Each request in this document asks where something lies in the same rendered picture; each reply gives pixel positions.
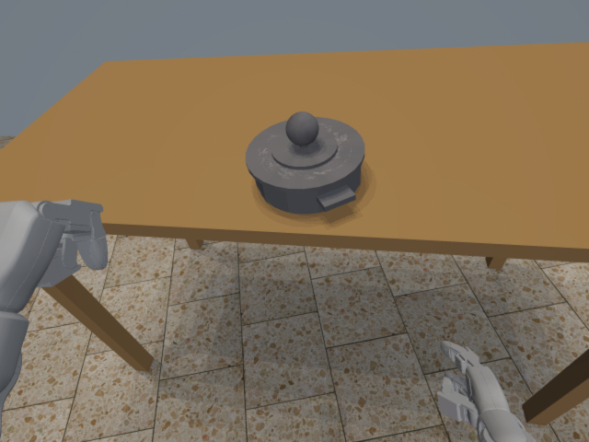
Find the robot left hand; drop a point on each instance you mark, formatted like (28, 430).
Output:
(39, 242)

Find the pot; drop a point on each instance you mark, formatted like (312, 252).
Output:
(313, 202)

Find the robot right hand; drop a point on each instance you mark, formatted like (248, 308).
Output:
(465, 399)

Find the knob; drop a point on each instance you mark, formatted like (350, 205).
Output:
(302, 128)

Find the robot left forearm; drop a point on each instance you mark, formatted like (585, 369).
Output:
(13, 329)

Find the lid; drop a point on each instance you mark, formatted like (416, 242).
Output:
(332, 158)

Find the table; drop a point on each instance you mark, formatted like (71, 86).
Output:
(474, 151)

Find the robot right forearm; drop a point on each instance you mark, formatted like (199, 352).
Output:
(501, 426)

